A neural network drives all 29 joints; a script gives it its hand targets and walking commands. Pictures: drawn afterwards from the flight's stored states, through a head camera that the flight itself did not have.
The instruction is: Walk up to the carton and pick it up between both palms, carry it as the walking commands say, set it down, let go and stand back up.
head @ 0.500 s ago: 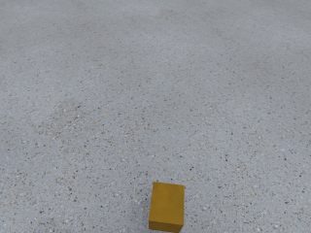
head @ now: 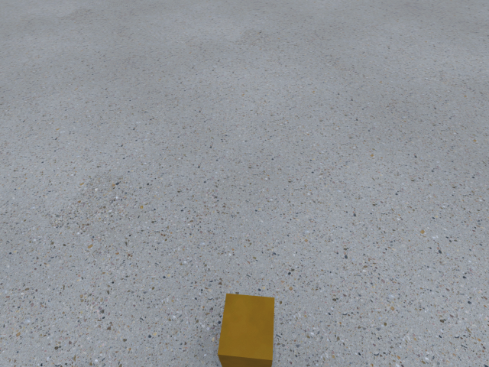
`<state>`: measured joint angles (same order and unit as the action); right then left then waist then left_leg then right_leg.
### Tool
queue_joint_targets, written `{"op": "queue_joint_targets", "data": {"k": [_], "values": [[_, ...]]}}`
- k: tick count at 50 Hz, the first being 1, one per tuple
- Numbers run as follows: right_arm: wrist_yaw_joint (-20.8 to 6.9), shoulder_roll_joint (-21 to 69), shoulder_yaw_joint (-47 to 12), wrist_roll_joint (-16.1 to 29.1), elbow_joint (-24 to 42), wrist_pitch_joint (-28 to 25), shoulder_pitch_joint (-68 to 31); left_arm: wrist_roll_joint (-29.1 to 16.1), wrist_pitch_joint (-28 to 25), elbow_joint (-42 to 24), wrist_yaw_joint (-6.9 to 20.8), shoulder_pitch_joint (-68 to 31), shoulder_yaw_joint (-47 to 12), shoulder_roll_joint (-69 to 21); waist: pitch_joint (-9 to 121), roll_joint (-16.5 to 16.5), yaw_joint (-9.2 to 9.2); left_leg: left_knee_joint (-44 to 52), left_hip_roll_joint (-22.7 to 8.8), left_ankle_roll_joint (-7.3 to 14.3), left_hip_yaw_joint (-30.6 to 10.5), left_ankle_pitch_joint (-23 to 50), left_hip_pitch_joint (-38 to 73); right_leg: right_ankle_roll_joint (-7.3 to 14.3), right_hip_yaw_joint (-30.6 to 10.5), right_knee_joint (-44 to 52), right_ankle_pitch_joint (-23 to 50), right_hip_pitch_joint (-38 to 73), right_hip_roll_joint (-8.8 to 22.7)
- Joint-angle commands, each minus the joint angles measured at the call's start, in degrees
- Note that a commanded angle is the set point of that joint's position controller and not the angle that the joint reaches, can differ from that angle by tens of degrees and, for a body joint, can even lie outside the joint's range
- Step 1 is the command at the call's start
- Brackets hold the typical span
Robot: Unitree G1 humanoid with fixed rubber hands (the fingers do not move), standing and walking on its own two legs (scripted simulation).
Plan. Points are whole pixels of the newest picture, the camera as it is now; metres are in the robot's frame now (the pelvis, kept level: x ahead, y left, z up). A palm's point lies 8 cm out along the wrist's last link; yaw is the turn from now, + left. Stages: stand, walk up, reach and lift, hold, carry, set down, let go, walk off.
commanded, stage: walk up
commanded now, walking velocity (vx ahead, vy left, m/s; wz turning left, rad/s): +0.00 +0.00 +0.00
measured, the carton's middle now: (248, 334) +0.39 +0.02 -0.67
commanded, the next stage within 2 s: stand in 0.54 s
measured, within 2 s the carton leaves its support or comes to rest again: neither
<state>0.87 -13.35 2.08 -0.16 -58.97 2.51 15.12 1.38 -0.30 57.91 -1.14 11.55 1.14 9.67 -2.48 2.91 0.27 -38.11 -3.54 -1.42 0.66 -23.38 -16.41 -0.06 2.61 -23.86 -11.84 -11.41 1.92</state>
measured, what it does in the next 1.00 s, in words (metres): steps on the spot: left foot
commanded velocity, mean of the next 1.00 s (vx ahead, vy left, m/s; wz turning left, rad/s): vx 0.00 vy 0.02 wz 0.00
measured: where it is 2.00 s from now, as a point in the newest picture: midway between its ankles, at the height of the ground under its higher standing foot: outside the picture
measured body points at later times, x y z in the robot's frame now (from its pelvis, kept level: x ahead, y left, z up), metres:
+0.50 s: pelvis +0.00 +0.03 +0.00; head +0.01 +0.04 +0.45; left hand +0.01 +0.28 -0.16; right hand -0.01 -0.21 -0.15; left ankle -0.01 +0.11 -0.74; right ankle +0.00 -0.11 -0.74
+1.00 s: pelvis +0.02 +0.02 +0.00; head +0.02 +0.02 +0.45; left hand +0.00 +0.24 -0.16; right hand +0.02 -0.21 -0.16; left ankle -0.01 +0.11 -0.74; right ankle +0.00 -0.11 -0.74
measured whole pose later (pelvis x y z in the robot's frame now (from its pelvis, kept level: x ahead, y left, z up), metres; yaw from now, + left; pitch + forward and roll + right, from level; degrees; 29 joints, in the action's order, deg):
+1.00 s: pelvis +0.02 +0.02 +0.00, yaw +1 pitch -2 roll +0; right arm 2.1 -8.1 1.3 -0.1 -63.6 -1.1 16.0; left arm 0.6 -0.8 66.5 -2.5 15.7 0.8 8.3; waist -2.7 -0.2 -0.2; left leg -19.4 0.0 1.4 4.6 -13.1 -4.5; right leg -0.9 3.3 -19.6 -11.8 -5.8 1.9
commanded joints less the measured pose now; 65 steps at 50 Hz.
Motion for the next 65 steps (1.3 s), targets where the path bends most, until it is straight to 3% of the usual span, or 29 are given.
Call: {"op": "queue_joint_targets", "data": {"k": [1,4,5,6,7,8,9,10,12,14,16,17,18,19,20,21,23,27,29,31,43,65], "values": [[0.2,-1.9,0.3,-0.1,0.0,-1.0,3.9,-0.1,-0.9,-1.3,-0.7,0.5,1.5,8.9,1.8,-12.9,-0.37,2.6,0.8,0.1,0.2,1.0,1.1,7.1,-8.8,9.5,15.3,1.8,11.8],[0.9,-1.1,0.0,0.1,-1.2,-1.7,5.7,-0.5,-0.2,0.2,-0.7,0.4,1.9,9.2,1.1,-12.1,0.6,15.1,1.8,0.4,2.7,9.6,7.3,6.0,-8.6,7.8,8.3,0.0,10.7],[1.1,-1.2,0.0,0.1,-1.8,-2.0,6.5,-0.7,-0.1,0.6,-0.7,0.9,1.8,8.3,1.2,-10.8,0.58,18.0,0.3,0.7,1.7,13.2,10.4,4.8,-8.8,7.3,5.0,-1.3,9.8],[1.3,-2.2,0.2,-0.1,-2.2,-2.5,7.1,-0.7,-0.1,0.9,-0.7,1.3,1.4,6.7,0.9,-7.9,0.27,19.4,-2.5,1.3,-0.9,16.6,12.3,3.4,-8.4,6.2,1.7,-2.7,8.3],[1.1,-3.3,0.4,0.1,-2.0,-2.6,4.9,-1.0,-0.1,0.5,-0.7,1.3,1.0,5.5,-0.5,-2.0,-0.8,20.3,-3.6,2.3,-2.9,18.5,10.2,1.7,-5.9,5.9,-0.1,-2.9,5.4],[0.9,-3.7,0.6,-0.1,-2.0,-2.4,3.7,-1.1,-0.1,0.2,-0.8,0.6,1.2,6.0,-1.3,2.2,-1.12,21.3,-3.5,2.8,-3.1,16.7,6.6,0.8,-3.7,4.6,-0.1,-0.3,4.8],[0.9,-3.6,0.7,-0.3,-1.9,-2.3,3.0,-1.0,0.0,0.5,-1.0,1.2,1.4,7.1,-1.2,2.8,-1.7,21.2,-3.0,2.6,-2.5,14.9,5.4,0.8,-3.8,3.5,0.2,0.9,5.3],[0.7,-3.6,0.9,-0.4,-1.7,-1.9,2.8,-0.8,0.3,1.3,-1.4,2.3,1.9,8.9,-1.1,1.4,-1.92,19.3,-1.9,2.0,-0.8,13.3,4.1,1.3,-5.5,3.5,0.8,1.1,7.0],[0.6,-1.6,0.4,-0.5,-1.7,-1.6,4.4,-0.5,0.4,1.8,-1.7,2.8,1.9,10.0,-0.8,-4.9,-1.38,16.0,0.1,1.2,1.3,11.5,3.8,2.9,-9.6,6.0,-0.2,-0.1,10.0],[0.2,-1.5,0.6,-0.6,-0.8,-1.1,4.4,-0.3,0.8,2.8,-2.5,5.3,2.6,12.5,-0.7,-7.9,-1.65,9.8,1.9,0.2,3.4,7.9,-0.3,6.1,-15.3,7.1,0.9,1.1,15.0],[0.1,-0.8,0.3,-0.8,-0.4,-1.1,5.7,-0.2,1.0,2.4,-2.4,3.5,2.7,12.6,0.0,-11.2,-0.42,7.2,1.6,0.0,3.4,4.9,1.8,7.5,-15.9,7.2,2.2,-2.5,16.5],[0.3,-0.2,0.1,-0.7,-0.8,-1.3,7.3,-0.1,1.1,1.9,-2.0,1.0,2.3,11.2,0.0,-11.3,1.1,10.5,1.0,0.4,3.0,5.9,5.7,6.1,-13.2,6.5,1.2,-5.7,14.2],[0.6,0.0,-0.3,-0.4,-1.6,-1.9,8.3,-0.4,1.1,1.7,-1.3,-0.7,1.3,7.8,-0.9,-9.0,1.9,17.3,-1.2,1.4,0.4,10.1,8.8,3.2,-8.2,4.5,-1.8,-7.4,8.8],[0.7,-1.6,0.1,-0.4,-1.7,-2.9,7.7,-1.0,1.3,2.5,-1.0,0.3,0.5,4.3,-1.6,-2.2,1.17,24.5,-6.8,2.4,-7.7,11.9,9.1,0.0,-1.7,-0.5,-3.0,-6.4,2.1],[0.8,-4.2,0.8,-0.5,-1.5,-3.4,7.3,-1.0,1.7,3.2,-1.0,1.9,0.6,3.5,-2.5,2.1,0.24,28.2,-11.1,3.7,-12.2,13.7,7.2,-1.2,-0.1,-3.2,-4.8,-5.2,1.2],[0.9,-4.6,0.9,-0.4,-1.4,-3.4,6.1,-1.0,2.1,3.4,-0.8,2.9,0.7,4.1,-3.7,2.4,-0.41,29.0,-11.8,5.3,-12.4,15.6,6.5,-1.3,-1.3,-4.6,-6.2,-4.4,1.3],[1.1,-3.4,0.7,-0.2,-1.4,-3.5,4.5,-0.9,1.8,3.6,-0.7,4.4,0.6,4.2,-3.4,3.2,-1.09,27.7,-9.8,6.1,-9.0,19.0,7.6,-0.6,-2.0,-3.9,-5.0,-3.1,1.8],[1.1,-2.0,0.6,0.0,-1.8,-3.7,4.5,-1.0,0.8,4.9,-1.0,6.4,0.5,4.2,-1.0,2.4,-1.57,24.4,-6.8,5.6,-4.7,22.1,8.6,0.1,-0.8,2.2,1.8,2.4,2.6],[1.1,-0.5,0.3,0.4,-2.0,-3.7,5.0,-0.7,0.5,5.8,-0.8,6.1,0.6,4.3,-1.7,-0.4,-0.91,24.4,-4.5,4.7,-2.8,17.3,7.2,-0.2,-1.4,3.4,5.3,4.4,3.6],[1.2,-0.2,0.2,0.3,-2.5,-3.7,5.2,-0.6,0.3,6.3,-0.9,5.8,0.5,4.2,-2.3,-2.2,-0.61,23.6,-3.8,4.1,-2.2,17.6,8.1,-0.1,-1.8,4.6,6.8,4.2,4.1],[1.4,0.9,0.0,0.1,-3.8,-3.8,5.1,-0.8,-0.6,7.9,-1.5,7.2,0.2,2.9,-1.7,-2.5,-0.26,22.1,-3.4,3.3,-1.8,22.1,10.5,0.4,-2.8,6.4,10.1,4.2,4.7],[1.4,0.2,-0.2,0.1,-4.9,-3.6,5.0,-0.8,-0.9,7.7,-1.4,8.4,0.6,4.1,-2.1,-3.2,-0.4,21.9,-3.1,2.2,-0.8,20.1,9.9,0.9,-4.0,6.8,11.0,4.3,5.0]]}}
